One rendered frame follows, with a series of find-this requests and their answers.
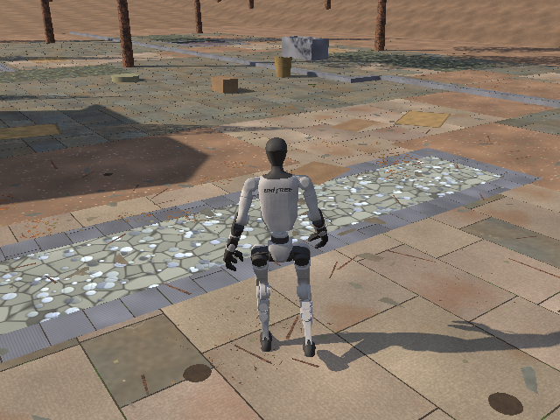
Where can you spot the right robot hand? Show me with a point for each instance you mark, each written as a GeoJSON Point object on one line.
{"type": "Point", "coordinates": [316, 236]}

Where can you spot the robot left upper arm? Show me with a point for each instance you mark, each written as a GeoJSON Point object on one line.
{"type": "Point", "coordinates": [250, 185]}

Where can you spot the robot torso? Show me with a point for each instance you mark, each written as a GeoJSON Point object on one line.
{"type": "Point", "coordinates": [279, 211]}

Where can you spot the left robot forearm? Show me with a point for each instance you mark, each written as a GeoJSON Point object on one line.
{"type": "Point", "coordinates": [235, 235]}

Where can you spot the left robot hand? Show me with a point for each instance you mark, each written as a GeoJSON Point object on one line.
{"type": "Point", "coordinates": [228, 258]}

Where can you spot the robot right upper arm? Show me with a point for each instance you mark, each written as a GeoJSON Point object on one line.
{"type": "Point", "coordinates": [310, 197]}

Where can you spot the right robot forearm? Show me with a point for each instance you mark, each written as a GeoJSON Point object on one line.
{"type": "Point", "coordinates": [320, 225]}

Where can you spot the right robot thigh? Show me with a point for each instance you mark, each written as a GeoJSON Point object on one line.
{"type": "Point", "coordinates": [301, 256]}

